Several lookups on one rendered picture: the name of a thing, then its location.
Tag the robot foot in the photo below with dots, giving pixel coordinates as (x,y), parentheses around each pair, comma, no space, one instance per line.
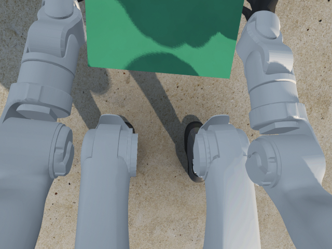
(189,139)
(130,126)

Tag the left robot upper arm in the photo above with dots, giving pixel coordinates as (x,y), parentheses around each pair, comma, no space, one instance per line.
(32,154)

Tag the robot left forearm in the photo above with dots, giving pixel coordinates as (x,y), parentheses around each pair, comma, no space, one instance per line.
(48,65)

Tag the carton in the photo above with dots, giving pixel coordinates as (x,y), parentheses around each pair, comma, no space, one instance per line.
(186,37)

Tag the robot left foot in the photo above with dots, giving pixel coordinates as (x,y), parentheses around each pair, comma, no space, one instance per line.
(130,126)

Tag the robot right hand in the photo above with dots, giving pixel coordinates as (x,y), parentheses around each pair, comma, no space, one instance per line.
(259,5)

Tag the right robot upper arm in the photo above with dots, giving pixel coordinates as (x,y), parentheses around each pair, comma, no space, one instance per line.
(291,168)

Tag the robot right forearm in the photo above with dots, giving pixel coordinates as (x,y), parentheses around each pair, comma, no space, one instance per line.
(271,82)

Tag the robot right foot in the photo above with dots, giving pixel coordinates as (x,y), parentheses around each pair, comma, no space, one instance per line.
(189,139)

